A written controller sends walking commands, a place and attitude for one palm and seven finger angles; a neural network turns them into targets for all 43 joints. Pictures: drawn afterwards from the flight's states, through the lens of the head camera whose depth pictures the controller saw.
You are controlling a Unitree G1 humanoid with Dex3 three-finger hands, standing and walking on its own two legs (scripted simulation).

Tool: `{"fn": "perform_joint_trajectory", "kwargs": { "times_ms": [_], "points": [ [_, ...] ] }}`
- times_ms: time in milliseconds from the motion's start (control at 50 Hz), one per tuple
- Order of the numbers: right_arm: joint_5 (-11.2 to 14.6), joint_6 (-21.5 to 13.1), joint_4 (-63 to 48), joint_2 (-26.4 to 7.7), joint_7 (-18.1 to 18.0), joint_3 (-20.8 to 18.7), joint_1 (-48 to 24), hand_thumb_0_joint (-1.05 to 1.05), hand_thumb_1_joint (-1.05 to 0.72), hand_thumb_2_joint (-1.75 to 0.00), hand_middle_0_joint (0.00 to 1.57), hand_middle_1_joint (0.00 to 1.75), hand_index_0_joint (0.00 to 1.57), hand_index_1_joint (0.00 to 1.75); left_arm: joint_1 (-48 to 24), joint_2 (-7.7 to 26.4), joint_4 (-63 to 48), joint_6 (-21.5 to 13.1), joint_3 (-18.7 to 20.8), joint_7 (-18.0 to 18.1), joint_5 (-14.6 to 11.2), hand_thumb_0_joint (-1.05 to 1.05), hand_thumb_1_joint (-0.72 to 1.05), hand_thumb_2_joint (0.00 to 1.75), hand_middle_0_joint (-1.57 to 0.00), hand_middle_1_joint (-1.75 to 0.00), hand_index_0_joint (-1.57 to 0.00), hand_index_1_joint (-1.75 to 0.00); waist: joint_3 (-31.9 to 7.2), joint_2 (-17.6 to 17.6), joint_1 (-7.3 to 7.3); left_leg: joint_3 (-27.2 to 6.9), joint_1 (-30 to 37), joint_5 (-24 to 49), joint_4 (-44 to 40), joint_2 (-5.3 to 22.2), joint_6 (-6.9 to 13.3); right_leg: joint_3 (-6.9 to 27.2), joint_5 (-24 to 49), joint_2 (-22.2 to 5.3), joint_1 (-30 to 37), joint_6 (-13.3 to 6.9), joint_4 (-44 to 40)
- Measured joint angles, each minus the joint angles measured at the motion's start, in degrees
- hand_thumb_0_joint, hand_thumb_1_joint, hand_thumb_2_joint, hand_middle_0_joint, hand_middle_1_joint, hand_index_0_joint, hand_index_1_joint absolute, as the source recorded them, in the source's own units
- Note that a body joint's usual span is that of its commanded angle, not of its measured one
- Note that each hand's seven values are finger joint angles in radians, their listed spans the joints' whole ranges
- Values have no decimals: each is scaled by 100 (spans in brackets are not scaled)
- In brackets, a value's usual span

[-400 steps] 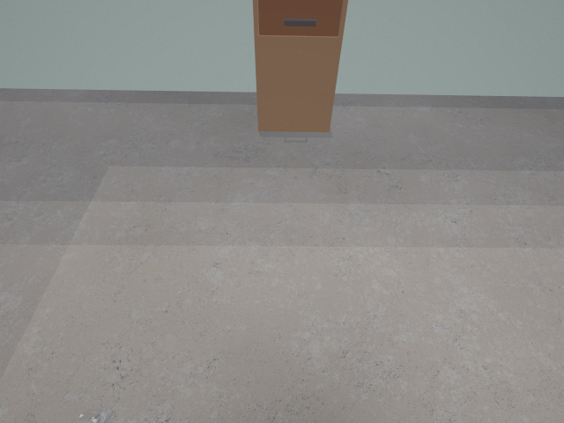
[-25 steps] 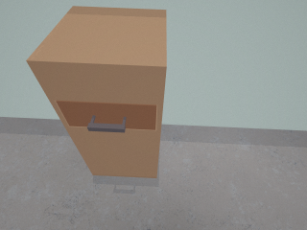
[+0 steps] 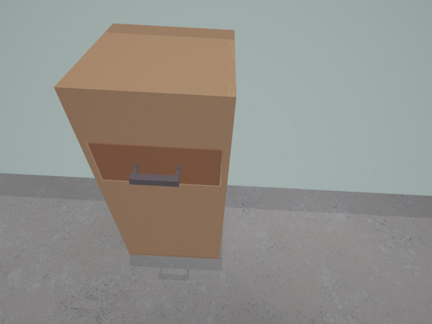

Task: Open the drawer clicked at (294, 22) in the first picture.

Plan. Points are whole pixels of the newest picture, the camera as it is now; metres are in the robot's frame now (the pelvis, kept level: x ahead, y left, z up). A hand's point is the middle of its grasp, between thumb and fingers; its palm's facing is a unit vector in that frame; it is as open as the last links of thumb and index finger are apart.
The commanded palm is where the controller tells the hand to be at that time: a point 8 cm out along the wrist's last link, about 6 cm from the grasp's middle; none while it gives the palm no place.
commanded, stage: look again from close up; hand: left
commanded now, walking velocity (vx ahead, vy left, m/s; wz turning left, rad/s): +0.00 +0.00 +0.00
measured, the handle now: (156, 174) +0.55 +0.21 -0.12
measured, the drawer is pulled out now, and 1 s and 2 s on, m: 0.00 0.00 0.00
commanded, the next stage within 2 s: raise the hand with hooked fingers in 0.14 s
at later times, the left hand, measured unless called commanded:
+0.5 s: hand (87, 306) +0.16 +0.24 -0.04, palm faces -0.05 -0.32 -0.95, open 7.9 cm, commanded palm +0.11 +0.25 -0.03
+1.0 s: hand (86, 277) +0.20 +0.25 -0.02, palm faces +0.03 -0.07 -1.00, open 10.6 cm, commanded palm +0.17 +0.25 +0.04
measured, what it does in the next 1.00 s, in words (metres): stands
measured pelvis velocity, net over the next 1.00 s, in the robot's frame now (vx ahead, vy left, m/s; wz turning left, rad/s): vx -0.01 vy -0.01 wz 0.06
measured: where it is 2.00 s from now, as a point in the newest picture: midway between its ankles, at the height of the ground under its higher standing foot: outside the picture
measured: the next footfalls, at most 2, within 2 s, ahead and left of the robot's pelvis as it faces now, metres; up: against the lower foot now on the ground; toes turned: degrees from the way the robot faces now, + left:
none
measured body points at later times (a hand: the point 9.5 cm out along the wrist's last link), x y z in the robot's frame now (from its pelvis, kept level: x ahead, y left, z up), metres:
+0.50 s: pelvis -0.04 +0.00 -0.02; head -0.03 -0.03 +0.43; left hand +0.16 +0.25 +0.01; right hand +0.11 -0.23 -0.13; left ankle -0.04 +0.11 -0.73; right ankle +0.03 -0.13 -0.73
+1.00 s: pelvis -0.01 -0.01 -0.04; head +0.04 -0.03 +0.41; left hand +0.19 +0.25 +0.04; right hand +0.22 -0.19 -0.14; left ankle -0.05 +0.11 -0.73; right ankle +0.03 -0.14 -0.73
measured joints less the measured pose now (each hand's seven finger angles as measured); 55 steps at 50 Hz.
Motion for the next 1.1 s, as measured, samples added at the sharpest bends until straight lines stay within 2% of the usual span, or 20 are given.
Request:
{"fn": "perform_joint_trajectory", "kwargs": {
  "times_ms": [140, 260, 280, 320, 360, 400, 440, 480, 520, 560, 620, 720, 780, 820, 920, 980, 1040, 1100],
  "points": [
    [4, 8, 125, 111, 61, 83, 52, 0, -90, -90, 20, 30, 20, 30, 27, 35, 86, 19, -37, -4, 4, 0, 91, 90, -20, -30, -20, -30, -4, -40, 19, 24, 10, 223, -225, -74, 49, 24, 266, -59, 50, 53, -302],
    [35, 29, 307, 278, 81, 131, 244, 0, -90, -89, 20, 30, 20, 30, 194, -81, 250, 5, -83, 64, 16, 0, 91, 90, -20, -30, -20, -30, 64, -35, 29, 54, -36, 314, -278, -131, 83, 58, 370, -109, 3, 90, -366],
    [117, -34, 116, 294, 42, 181, 354, 0, -90, -89, 20, 30, 20, 30, 419, -84, -516, 358, -71, 70, 309, 0, 91, 90, -20, -30, -20, -30, 169, -49, 76, 95, -27, 304, -237, -149, 90, 103, 343, -123, -42, 50, -252],
    [215, -553, -311, 342, -125, 221, 692, 1, -90, -89, 20, 30, 20, 30, 989, 23, -2419, 517, -200, 341, 865, 1, 90, 89, -21, -31, -20, -31, 194, -77, 217, 186, -61, 307, -223, -224, 88, 246, 72, -156, -277, -218, 136],
    [256, -1013, -599, 355, -264, 210, 830, 1, -91, -89, 20, 30, 20, 30, 1233, 141, -3688, 457, -325, 707, 1397, 1, 88, 89, -21, -32, -20, -32, 81, -15, 150, 134, -266, 290, -81, -306, 97, 395, 37, -136, -477, -278, 331],
    [138, -1191, -892, 286, -287, 205, 751, 1, -91, -89, 20, 30, 20, 30, 1091, 271, -4311, 257, -360, 1007, 2224, 1, 86, 88, -21, -33, -20, -33, -54, 119, 42, 50, -614, 234, 183, -332, 114, 486, -100, -76, -762, -200, 542],
    [-15, -1148, -1247, 222, -214, 159, 578, 1, -91, -89, 20, 30, 20, 30, 814, 424, -4572, 31, -289, 1320, 3223, 1, 83, 86, -21, -35, -20, -35, -237, 197, -26, 18, -1022, 175, 448, -342, 105, 653, -244, 40, -1156, -188, 810],
    [-159, -964, -1617, 162, -92, 83, 350, 1, -90, -89, 20, 30, 20, 30, 597, 533, -4647, -200, -158, 1663, 4194, 1, 80, 85, -21, -37, -21, -37, -427, 224, -17, 54, -1416, 107, 694, -320, 81, 833, -394, 173, -1569, -208, 1079],
    [-243, -709, -1960, 100, 48, 2, 82, 1, -90, -89, 20, 30, 20, 30, 523, 592, -4720, -426, -34, 1935, 4973, 0, 76, 83, -21, -40, -21, -39, -538, 181, 52, 136, -1752, 27, 928, -289, 62, 991, -359, 279, -1935, -226, 1292],
    [-293, -448, -2251, 17, 160, -78, -163, 1, -90, -89, 20, 30, 20, 30, 577, 610, -4854, -626, 17, 2124, 5571, 0, 72, 82, -21, -42, -21, -42, -580, 92, 144, 193, -2029, -60, 1154, -285, 50, 1088, -247, 327, -2237, -225, 1505],
    [-339, -139, -2566, -150, 211, -191, -451, 1, -90, -89, 20, 30, 20, 30, 806, 568, -5062, -884, -20, 2332, 6143, 0, 65, 79, -22, -46, -22, -46, -577, 6, 304, 167, -2383, -208, 1501, -287, 42, 1066, -397, 331, -2582, -176, 1850],
    [-425, 84, -2770, -259, 136, -336, -724, 1, -90, -90, 20, 30, 20, 30, 1019, 658, -5321, -1102, -42, 2689, 6432, 0, 53, 74, -24, -54, -24, -54, -613, -116, 532, -67, -2998, -516, 2191, -309, -2, 834, -714, 291, -3090, -132, 2455],
    [-464, 174, -2739, -190, 116, -312, -879, 1, -90, -90, 20, 30, 20, 30, 830, 811, -5431, -1057, 12, 2824, 6437, 0, 45, 71, -25, -58, -25, -58, -633, -111, 584, -228, -3255, -721, 2584, -303, -50, 671, -914, 285, -3275, -138, 2775],
    [-468, 245, -2701, -101, 124, -242, -970, 1, -90, -90, 20, 30, 20, 30, 637, 892, -5499, -898, 31, 2809, 6367, 0, 40, 69, -26, -61, -25, -61, -621, -47, 577, -308, -3293, -820, 2731, -286, -84, 590, -1005, 295, -3276, -147, 2878],
    [-350, 445, -2619, 203, 97, 48, -974, 1, -90, -90, 20, 30, 20, 30, 286, 940, -5698, -262, -9, 2379, 5987, 0, 29, 64, -27, -69, -26, -69, -517, 168, 474, -361, -2891, -818, 2475, -235, -99, 535, -998, 331, -2855, -146, 2600],
    [-274, 499, -2584, 332, 74, 219, -793, 1, -90, -89, 20, 30, 20, 30, 293, 949, -5839, -56, -34, 1979, 5804, 0, 22, 61, -27, -73, -27, -73, -481, 223, 410, -314, -2507, -688, 2028, -210, -89, 582, -886, 349, -2508, -155, 2210],
    [-267, 488, -2554, 347, 52, 304, -575, 1, -90, -89, 20, 30, 20, 30, 367, 1016, -5942, -143, -37, 1677, 5748, 0, 16, 58, -27, -78, -27, -78, -428, 248, 367, -283, -2186, -557, 1621, -194, -74, 613, -780, 356, -2215, -166, 1856],
    [-293, 466, -2493, 277, 48, 254, -401, 1, -90, -89, 21, 30, 20, 30, 412, 1105, -5967, -378, 11, 1558, 5759, 0, 9, 55, -28, -82, -27, -82, -386, 263, 353, -277, -2003, -484, 1372, -186, -74, 618, -724, 357, -2042, -163, 1635]
  ]
}}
